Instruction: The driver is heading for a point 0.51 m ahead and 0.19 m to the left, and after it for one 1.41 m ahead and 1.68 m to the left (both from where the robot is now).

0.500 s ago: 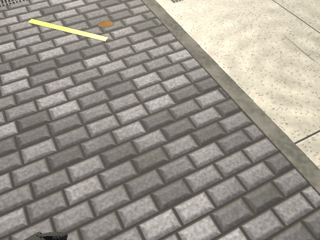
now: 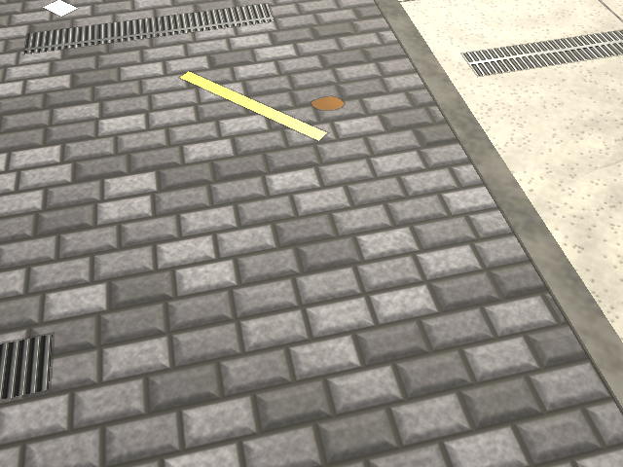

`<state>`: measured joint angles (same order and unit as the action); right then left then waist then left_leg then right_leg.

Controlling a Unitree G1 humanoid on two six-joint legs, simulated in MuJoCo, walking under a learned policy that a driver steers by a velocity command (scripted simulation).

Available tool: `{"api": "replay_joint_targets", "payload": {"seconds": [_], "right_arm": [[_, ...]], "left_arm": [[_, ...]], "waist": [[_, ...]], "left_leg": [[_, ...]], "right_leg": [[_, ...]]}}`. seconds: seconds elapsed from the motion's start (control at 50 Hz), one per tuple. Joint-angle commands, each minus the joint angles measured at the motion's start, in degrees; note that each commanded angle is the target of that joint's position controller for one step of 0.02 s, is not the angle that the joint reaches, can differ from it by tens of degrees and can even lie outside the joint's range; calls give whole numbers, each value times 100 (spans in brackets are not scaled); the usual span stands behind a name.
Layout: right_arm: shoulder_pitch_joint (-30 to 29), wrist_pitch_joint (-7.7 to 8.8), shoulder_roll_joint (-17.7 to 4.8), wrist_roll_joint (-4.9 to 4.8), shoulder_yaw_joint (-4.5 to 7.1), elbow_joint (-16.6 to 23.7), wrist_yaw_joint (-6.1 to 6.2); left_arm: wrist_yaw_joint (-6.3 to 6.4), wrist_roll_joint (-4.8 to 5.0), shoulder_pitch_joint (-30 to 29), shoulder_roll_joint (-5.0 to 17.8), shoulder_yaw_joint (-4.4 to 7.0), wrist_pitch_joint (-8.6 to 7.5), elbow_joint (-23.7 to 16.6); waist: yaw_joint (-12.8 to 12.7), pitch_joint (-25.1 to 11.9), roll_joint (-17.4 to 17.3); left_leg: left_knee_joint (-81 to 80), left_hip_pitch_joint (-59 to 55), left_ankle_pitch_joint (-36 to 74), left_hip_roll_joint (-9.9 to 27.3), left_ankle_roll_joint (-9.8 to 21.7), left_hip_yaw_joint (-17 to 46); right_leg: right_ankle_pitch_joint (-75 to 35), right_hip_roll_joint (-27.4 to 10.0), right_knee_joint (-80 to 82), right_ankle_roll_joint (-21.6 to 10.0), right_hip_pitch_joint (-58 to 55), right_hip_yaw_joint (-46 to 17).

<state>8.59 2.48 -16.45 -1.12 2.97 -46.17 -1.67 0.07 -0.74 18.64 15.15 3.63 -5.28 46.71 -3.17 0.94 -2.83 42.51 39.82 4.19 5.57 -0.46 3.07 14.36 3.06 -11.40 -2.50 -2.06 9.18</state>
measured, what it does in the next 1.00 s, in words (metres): walks ahead, turning left: left foot, then right foot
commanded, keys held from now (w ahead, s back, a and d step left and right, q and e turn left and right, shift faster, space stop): w+q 1.00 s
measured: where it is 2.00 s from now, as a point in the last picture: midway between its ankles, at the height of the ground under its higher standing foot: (131, 286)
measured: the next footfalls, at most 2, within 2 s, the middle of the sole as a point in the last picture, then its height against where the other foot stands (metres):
left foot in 0.16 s outside the picture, level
right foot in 0.62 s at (351, 428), level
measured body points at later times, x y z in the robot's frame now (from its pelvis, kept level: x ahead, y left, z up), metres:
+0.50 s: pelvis +0.29 +0.05 +0.00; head +0.32 +0.08 +0.45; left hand +0.43 +0.35 -0.08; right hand +0.43 -0.21 -0.10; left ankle +0.23 +0.12 -0.74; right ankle +0.51 -0.08 -0.69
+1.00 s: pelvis +0.56 +0.11 +0.00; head +0.58 +0.13 +0.45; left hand +0.42 +0.36 -0.12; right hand +0.87 +0.01 -0.08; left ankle +0.60 +0.33 -0.68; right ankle +0.55 -0.03 -0.74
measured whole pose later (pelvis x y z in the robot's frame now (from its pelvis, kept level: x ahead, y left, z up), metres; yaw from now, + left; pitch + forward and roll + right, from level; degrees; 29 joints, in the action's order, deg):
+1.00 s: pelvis +0.56 +0.11 +0.00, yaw +35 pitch +1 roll -2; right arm 8.6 0.8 -17.2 -1.4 4.1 -35.6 -1.4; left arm 0.0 -0.1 18.5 16.3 3.8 -4.9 48.5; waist -5.0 2.3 -2.5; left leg 46.8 39.6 -2.7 5.7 -0.2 2.5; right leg 15.3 0.9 -14.4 -0.8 0.2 9.7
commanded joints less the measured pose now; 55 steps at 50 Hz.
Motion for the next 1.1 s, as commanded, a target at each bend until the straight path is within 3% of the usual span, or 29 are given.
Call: {"api": "replay_joint_targets", "payload": {"seconds": [0.02,0.06,0.1,0.14,0.16,0.18,0.2,0.22,0.24,0.26,0.28,0.3,0.36,0.46,0.5,0.56,0.6,0.62,0.64,0.66,0.68,0.7,0.72,0.74,0.78,0.88,1.0,1.06,1.1], "right_arm": [[-719,77,-190,9,-16,609,-115],[-883,77,-234,11,-8,791,-195],[-724,57,-373,7,60,893,-248],[287,17,-724,-8,265,739,-220],[1215,-8,-1079,-20,456,532,-131],[1631,-40,-1736,-37,617,476,-10],[1585,26,-1653,-41,542,644,-34],[1513,69,-1244,16,427,639,-38],[1235,105,-1046,10,379,655,-22],[838,113,-881,3,324,726,-11],[556,118,-693,48,262,824,14],[428,111,-647,98,237,914,36],[474,133,-826,68,293,930,125],[886,49,-976,-7,350,806,251],[1082,14,-992,-36,361,729,261],[1147,-29,-923,-41,359,704,291],[1006,-56,-845,-14,348,758,292],[1004,-46,-618,14,267,805,274],[1152,-34,-252,114,130,900,258],[1899,16,-77,-97,65,1106,251],[1785,6,-717,-136,176,905,274],[1175,-24,-971,-86,257,977,269],[912,-48,-905,-26,260,1019,276],[728,-46,-832,19,274,1088,254],[793,-92,-625,-59,265,1125,188],[379,-161,-357,-24,188,1350,145],[-544,-63,-181,-24,88,1581,-62],[-810,-69,-253,-41,110,1749,-155],[-580,-103,-452,-4,212,1768,-171]], "left_arm": [[60,71,-40,931,233,-8,-191],[81,123,30,1006,265,99,-104],[131,142,-73,1157,305,201,-112],[197,151,-198,1274,326,308,-154],[231,148,-221,1224,286,304,-202],[168,-54,295,554,76,188,-437],[61,7,205,442,-40,-54,-544],[-34,252,-496,903,86,-222,-677],[-51,312,-795,882,59,-309,-797],[-8,190,-833,832,64,-326,-753],[26,71,-774,902,119,-279,-712],[21,32,-677,887,138,-202,-702],[44,-27,-691,658,88,-45,-757],[-15,34,-1796,419,-39,-77,-1029],[-63,105,-2035,524,-13,-115,-1113],[-125,132,-1976,776,82,-189,-1129],[-117,131,-1433,899,170,-246,-987],[-81,65,-865,1066,255,-277,-875],[-32,-7,-43,1378,330,-275,-802],[-82,-47,287,1757,422,-190,-589],[-109,76,62,1158,293,-174,-721],[-79,93,-157,868,211,-138,-764],[-71,37,-404,782,162,-107,-782],[-58,19,-546,661,127,-86,-727],[-31,3,-605,572,98,-116,-643],[-11,37,-508,851,197,-141,-399],[30,97,-286,1089,234,-13,-166],[27,185,-141,1242,281,87,-49],[61,245,-187,1428,338,153,-49]], "waist": [[-108,499,413],[-104,499,461],[91,234,651],[692,-426,764],[1172,-913,536],[870,-1521,-848],[816,-2387,-908],[1085,-1866,-369],[945,-1148,-87],[657,-653,303],[449,-434,242],[302,-365,112],[212,-261,65],[652,-122,-176],[741,-110,-236],[622,-129,-355],[289,-242,-479],[10,-651,-365],[-249,-1473,407],[164,-1914,2495],[14,-1396,1650],[-131,-753,1123],[-45,-443,719],[24,-180,692],[166,-110,960],[152,47,704],[-169,293,579],[-153,388,621],[109,131,812]], "left_leg": [[-516,75,88,0,149,-186],[-688,184,-413,-82,293,-363],[-719,-305,-1025,-382,500,-711],[-791,-1722,-1364,-852,789,-990],[-1116,-3290,-1072,-880,1034,-651],[-1165,-5479,-1131,588,1884,1897],[-2262,-6445,-2035,1421,2694,4631],[-2534,-6158,-2201,1266,2302,3972],[-2560,-5344,-1960,1035,2050,3156],[-2603,-4421,-1377,784,1858,2524],[-2711,-3753,-777,588,1767,2086],[-2838,-3328,-460,459,1757,1909],[-2980,-2665,303,253,1778,1382],[-2851,-2317,-523,-149,1331,1041],[-2714,-2495,-867,-20,1275,1333],[-2215,-3015,-1132,213,1153,1897],[-1732,-3050,-959,149,999,2051],[-971,-2844,-833,-148,816,1836],[673,-2152,-1872,-577,591,1277],[2374,-153,-3943,-1171,294,678],[3070,451,-3628,-701,209,840],[3202,578,-3078,-537,174,681],[3103,373,-2671,-344,132,541],[2853,288,-2410,-194,109,538],[2583,-65,-2179,2,92,425],[1689,330,-1513,122,-53,280],[-60,-56,-305,-14,83,-269],[-504,-186,-690,-147,293,-501],[-607,-786,-1273,-490,536,-801]], "right_leg": [[-2047,-1771,390,-679,121,-229],[-2654,-1904,63,-604,-351,-134],[-4457,-1920,-593,-466,-580,37],[-5896,-1763,-2143,-266,-404,219],[-5149,-1522,-3536,-47,482,295],[-1017,-752,-5705,333,2852,209],[2013,142,-6905,431,4210,-1094],[1630,-264,-7022,279,4818,-1611],[1120,-521,-6603,161,4894,-1513],[777,-753,-6026,173,4612,-1455],[540,-904,-5600,225,4180,-1449],[405,-945,-5425,291,3851,-1446],[-10,-877,-4635,579,3630,-1245],[-1840,-440,-2423,726,3081,-1141],[-1964,-349,-2059,695,2948,-1243],[-1500,-352,-1693,508,2800,-1457],[-1165,-335,-1459,275,2116,-1344],[-1070,-569,-1404,62,1151,-1466],[-596,-1580,-1437,-260,-300,-2488],[1036,-2668,-725,-1132,-1679,-5284],[2147,-2628,-490,-1012,-1370,-5400],[1760,-2397,-469,-782,-743,-4426],[876,-2157,-418,-675,-136,-3689],[212,-1958,-320,-673,282,-3166],[-379,-1730,-77,-637,679,-2440],[-1446,-1825,237,-843,604,-1479],[-1989,-1714,219,-621,316,-410],[-2699,-1875,-33,-513,-131,-161],[-4576,-1894,-719,-401,-355,61]]}}
Keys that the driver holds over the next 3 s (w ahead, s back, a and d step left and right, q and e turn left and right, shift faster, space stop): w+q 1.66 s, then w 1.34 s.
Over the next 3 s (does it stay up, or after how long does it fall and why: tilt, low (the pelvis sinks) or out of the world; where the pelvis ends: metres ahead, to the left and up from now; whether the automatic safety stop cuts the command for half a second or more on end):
stays up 1.17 1.02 0.00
